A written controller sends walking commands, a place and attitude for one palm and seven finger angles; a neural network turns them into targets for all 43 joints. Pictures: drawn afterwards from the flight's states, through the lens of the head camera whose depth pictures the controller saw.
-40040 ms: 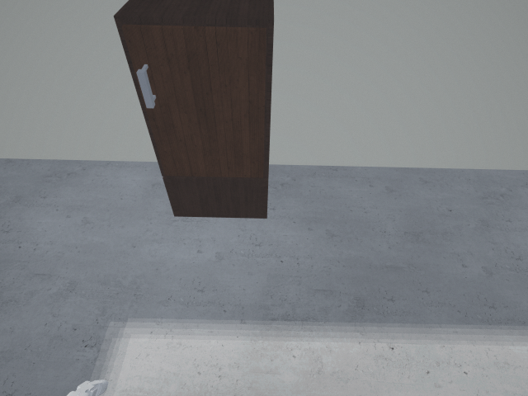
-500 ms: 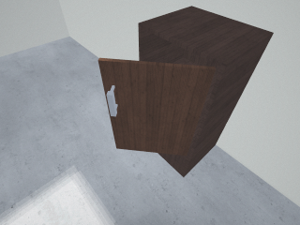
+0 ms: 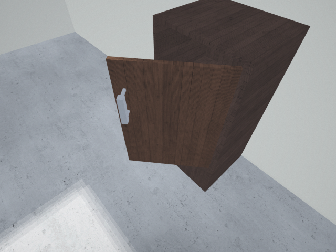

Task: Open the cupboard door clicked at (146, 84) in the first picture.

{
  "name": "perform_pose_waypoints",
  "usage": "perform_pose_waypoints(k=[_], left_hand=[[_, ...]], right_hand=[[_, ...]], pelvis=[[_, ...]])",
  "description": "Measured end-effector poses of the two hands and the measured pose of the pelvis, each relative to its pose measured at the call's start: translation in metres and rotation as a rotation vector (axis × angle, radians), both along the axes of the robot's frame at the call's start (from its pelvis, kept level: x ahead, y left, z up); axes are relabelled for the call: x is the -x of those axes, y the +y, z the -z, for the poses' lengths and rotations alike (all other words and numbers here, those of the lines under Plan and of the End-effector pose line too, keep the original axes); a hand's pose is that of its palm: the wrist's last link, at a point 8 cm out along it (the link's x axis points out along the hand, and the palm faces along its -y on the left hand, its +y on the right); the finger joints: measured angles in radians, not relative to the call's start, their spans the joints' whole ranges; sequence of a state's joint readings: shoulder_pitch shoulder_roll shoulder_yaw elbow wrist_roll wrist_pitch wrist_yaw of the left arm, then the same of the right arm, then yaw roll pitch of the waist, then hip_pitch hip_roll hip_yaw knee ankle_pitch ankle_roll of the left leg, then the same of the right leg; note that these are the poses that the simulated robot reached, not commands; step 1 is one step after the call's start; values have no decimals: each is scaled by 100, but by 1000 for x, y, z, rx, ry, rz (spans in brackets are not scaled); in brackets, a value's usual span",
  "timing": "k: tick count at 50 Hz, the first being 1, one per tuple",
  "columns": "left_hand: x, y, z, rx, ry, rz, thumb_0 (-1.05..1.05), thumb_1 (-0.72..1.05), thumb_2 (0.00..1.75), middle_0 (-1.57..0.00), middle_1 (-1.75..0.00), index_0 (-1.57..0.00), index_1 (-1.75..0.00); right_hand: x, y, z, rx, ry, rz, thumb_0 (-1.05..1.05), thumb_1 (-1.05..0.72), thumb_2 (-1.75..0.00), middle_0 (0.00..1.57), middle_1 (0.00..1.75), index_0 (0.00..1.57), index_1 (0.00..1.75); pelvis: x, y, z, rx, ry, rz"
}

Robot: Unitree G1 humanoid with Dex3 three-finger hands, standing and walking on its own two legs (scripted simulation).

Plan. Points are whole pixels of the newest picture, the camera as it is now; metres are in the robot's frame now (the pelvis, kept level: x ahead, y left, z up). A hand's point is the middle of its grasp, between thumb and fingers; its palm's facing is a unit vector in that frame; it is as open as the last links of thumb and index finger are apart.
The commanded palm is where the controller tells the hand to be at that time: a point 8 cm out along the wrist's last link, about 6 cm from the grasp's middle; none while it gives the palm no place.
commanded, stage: come to a stop and stand still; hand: left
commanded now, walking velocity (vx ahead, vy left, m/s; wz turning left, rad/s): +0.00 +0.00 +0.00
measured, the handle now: (124, 106) +0.59 +0.18 -0.04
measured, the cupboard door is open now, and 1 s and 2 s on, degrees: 41 41 41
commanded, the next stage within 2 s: look again from close up in 0.50 s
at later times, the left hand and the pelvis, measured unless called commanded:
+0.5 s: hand out of the picture +0.00 +0.16 -0.16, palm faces +0.00 -0.98 -0.22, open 7.4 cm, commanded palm none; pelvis -0.04 -0.02 +0.01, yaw +1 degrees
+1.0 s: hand out of the picture -0.07 +0.15 -0.17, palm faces +0.04 -0.99 -0.14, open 7.4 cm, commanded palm none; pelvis -0.04 +0.01 +0.01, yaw +0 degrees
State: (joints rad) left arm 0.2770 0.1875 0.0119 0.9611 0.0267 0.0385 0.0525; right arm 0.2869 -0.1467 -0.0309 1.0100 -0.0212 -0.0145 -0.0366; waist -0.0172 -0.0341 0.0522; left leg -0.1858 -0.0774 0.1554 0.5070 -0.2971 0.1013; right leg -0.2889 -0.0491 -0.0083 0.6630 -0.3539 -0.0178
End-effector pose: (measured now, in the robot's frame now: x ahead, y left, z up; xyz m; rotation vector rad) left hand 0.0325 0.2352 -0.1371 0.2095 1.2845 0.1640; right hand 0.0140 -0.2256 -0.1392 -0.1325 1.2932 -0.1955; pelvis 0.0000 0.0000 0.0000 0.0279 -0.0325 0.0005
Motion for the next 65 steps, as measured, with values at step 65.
perform_pose_waypoints(k=[65], left_hand=[[91,-16,3,112,148,-61,1,91,90,-20,-30,-20,-30]], right_hand=[[44,31,-5,-33,81,12,1,-91,-90,20,29,19,30]], pelvis=[[23,23,-10,32,7,14]])
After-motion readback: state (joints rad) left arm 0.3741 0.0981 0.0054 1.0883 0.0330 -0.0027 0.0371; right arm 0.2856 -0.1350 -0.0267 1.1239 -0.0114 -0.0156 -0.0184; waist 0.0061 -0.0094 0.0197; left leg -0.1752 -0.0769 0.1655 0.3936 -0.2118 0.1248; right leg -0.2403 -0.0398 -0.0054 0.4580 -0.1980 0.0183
